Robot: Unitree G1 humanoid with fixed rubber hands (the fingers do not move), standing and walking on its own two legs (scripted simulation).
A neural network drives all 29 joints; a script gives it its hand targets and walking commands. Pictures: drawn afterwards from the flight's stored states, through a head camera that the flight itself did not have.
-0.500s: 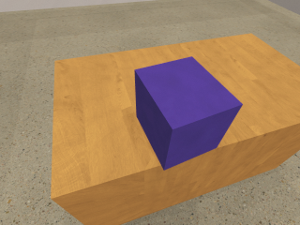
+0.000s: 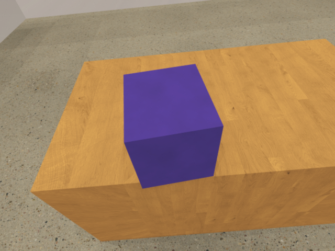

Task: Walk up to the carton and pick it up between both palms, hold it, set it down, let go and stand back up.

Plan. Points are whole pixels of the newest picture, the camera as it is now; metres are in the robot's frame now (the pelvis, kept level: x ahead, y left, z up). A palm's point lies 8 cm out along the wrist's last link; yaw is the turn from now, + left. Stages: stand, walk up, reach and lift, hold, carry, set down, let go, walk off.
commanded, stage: walk up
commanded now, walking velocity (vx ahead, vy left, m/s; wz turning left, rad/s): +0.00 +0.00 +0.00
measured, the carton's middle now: (168, 126) +0.47 -0.01 +0.02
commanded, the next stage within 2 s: none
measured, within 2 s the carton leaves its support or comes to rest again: neither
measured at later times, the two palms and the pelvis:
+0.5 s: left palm out of the picture -0.03 +0.13 -0.14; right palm out of the picture +0.00 -0.29 -0.14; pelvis +0.00 -0.07 +0.01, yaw -3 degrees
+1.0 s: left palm out of the picture +0.01 +0.21 -0.15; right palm out of the picture -0.03 -0.21 -0.14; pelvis +0.01 -0.01 +0.01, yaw -4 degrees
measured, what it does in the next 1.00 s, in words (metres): steps on the spot: left foot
